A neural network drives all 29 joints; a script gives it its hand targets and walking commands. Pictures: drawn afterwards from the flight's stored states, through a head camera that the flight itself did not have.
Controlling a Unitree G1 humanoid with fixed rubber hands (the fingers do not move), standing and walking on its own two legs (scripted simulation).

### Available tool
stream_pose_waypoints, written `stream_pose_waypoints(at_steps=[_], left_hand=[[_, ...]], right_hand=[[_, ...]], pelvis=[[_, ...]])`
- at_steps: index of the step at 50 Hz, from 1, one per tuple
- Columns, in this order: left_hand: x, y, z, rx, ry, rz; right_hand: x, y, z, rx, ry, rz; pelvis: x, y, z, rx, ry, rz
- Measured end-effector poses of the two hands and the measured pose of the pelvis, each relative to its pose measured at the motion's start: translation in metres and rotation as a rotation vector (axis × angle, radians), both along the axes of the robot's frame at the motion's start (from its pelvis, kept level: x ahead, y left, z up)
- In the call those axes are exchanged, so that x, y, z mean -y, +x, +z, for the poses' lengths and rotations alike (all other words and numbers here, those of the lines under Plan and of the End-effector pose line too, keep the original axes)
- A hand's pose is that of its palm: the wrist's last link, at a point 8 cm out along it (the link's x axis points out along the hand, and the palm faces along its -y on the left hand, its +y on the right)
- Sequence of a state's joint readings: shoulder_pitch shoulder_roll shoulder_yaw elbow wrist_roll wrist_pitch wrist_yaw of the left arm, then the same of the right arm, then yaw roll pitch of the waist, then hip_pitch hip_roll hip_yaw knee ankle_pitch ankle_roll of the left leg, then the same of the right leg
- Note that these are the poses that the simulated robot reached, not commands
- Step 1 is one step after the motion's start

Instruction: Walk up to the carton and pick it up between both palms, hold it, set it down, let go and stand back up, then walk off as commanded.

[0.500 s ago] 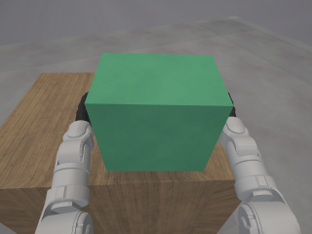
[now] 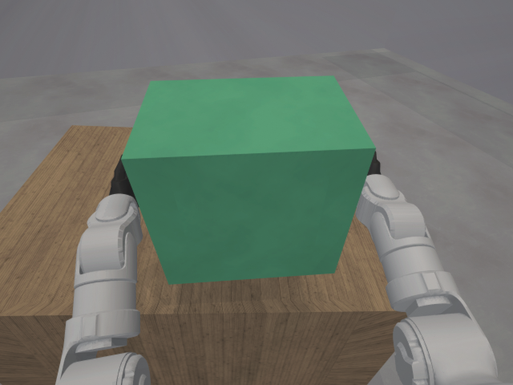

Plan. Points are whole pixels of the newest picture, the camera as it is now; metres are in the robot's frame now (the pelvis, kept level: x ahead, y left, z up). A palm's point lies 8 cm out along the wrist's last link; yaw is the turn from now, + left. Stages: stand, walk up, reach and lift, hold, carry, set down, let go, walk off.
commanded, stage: reach and lift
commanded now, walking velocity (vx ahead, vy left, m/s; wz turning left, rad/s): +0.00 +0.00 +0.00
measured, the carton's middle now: (248, 183) +0.39 +0.00 +0.17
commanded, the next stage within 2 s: hold in 0.72 s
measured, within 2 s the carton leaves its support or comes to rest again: neither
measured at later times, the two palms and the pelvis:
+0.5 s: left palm (132, 185) +0.37 +0.17 +0.18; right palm (378, 175) +0.37 -0.20 +0.20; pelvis +0.01 +0.01 +0.00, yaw -2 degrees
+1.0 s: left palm (117, 178) +0.35 +0.17 +0.21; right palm (381, 159) +0.36 -0.19 +0.23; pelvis -0.02 +0.00 +0.00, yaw -1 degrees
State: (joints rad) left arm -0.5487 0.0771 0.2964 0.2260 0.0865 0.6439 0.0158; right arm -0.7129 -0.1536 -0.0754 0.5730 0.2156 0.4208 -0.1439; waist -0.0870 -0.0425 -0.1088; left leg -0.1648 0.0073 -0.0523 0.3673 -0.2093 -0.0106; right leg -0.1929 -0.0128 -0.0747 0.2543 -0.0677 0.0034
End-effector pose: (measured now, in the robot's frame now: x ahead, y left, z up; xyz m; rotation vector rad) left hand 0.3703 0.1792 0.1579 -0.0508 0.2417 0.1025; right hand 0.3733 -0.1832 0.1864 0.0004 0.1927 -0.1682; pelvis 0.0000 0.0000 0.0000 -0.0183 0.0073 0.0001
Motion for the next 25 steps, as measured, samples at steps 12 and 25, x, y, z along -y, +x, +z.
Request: stream_pose_waypoints(at_steps=[12, 25], left_hand=[[0.009, 0.005, 0.015, 0.014, 0.036, -0.016], [0.014, -0.001, 0.024, 0.02, 0.027, -0.008]], right_hand=[[0.01, -0.002, -0.002, 0.015, 0.023, -0.013], [0.015, -0.005, 0.011, 0.021, 0.024, -0.007]], pelvis=[[-0.009, 0.008, 0.0, 0.016, -0.008, -0.016], [-0.006, 0.006, 0.0, 0.013, -0.004, -0.03]])
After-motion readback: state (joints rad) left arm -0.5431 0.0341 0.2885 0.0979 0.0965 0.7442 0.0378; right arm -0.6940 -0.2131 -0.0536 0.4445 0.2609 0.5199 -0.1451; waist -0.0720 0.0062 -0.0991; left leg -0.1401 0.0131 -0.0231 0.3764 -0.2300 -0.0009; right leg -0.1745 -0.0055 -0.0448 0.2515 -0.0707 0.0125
